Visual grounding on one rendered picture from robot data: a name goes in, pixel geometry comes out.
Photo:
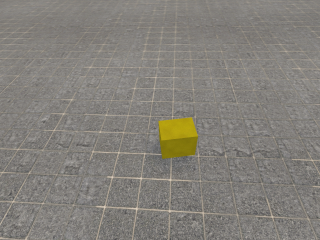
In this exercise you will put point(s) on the carton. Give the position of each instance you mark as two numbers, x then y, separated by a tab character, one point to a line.
178	137

